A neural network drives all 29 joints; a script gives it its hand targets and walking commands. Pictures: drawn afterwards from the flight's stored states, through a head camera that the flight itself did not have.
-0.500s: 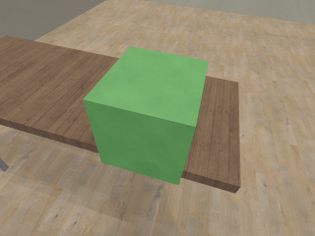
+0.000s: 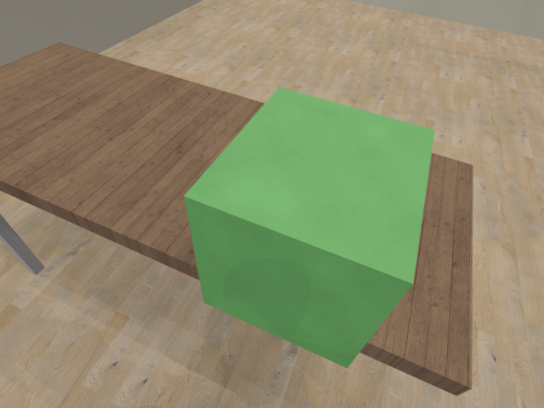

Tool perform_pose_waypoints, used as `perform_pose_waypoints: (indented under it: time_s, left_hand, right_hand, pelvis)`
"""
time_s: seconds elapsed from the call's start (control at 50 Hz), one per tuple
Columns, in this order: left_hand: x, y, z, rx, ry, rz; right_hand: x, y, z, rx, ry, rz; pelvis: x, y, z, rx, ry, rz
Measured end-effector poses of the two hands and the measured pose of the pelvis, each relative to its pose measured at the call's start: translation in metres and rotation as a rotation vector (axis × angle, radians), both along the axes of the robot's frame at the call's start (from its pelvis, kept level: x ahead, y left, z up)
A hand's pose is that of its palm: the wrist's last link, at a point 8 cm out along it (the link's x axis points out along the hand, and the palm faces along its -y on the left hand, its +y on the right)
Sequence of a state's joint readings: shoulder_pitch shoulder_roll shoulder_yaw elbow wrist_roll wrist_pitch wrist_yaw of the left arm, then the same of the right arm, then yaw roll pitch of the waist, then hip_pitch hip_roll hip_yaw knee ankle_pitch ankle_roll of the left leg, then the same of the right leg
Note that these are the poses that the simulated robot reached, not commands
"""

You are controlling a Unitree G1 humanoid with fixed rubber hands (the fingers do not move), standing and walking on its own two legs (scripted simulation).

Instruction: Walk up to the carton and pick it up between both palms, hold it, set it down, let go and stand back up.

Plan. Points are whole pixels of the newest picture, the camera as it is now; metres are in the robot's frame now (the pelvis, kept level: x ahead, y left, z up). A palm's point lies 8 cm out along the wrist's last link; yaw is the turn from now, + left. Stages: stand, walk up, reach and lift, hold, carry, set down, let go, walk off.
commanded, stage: walk up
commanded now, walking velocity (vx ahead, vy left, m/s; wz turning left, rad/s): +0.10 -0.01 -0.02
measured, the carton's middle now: (311, 221) +0.39 -0.02 +0.08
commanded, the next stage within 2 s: none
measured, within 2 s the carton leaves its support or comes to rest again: neither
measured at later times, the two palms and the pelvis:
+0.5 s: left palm out of the picture +0.14 +0.18 -0.13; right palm out of the picture +0.06 -0.26 -0.15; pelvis +0.07 -0.04 +0.01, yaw +0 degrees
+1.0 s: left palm out of the picture +0.08 +0.16 -0.12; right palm out of the picture +0.08 -0.31 -0.15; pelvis +0.04 -0.08 +0.01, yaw -1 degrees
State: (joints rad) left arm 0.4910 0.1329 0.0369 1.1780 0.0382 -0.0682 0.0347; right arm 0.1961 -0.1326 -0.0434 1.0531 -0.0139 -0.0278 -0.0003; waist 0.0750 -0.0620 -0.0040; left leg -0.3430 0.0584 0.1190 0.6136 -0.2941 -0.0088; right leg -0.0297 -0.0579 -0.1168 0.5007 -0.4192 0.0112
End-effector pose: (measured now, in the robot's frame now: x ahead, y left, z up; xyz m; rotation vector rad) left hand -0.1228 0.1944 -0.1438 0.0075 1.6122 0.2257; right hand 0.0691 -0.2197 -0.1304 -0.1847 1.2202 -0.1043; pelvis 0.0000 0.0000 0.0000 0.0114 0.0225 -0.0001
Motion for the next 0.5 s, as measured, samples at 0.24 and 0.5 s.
perform_pose_waypoints:
  time_s: [0.24, 0.5]
  left_hand:
    - [0.199, 0.026, -0.005, 0.049, -0.231, -0.179]
    - [0.268, -0.017, 0.016, 0.085, -0.384, -0.205]
  right_hand:
    - [-0.013, -0.011, 0.002, -0.046, 0.084, -0.140]
    - [-0.010, -0.041, -0.019, 0.029, 0.215, -0.147]
  pelvis:
    - [0.038, -0.006, 0.005, 0.008, -0.024, -0.024]
    - [0.067, -0.038, 0.005, -0.024, -0.057, -0.004]
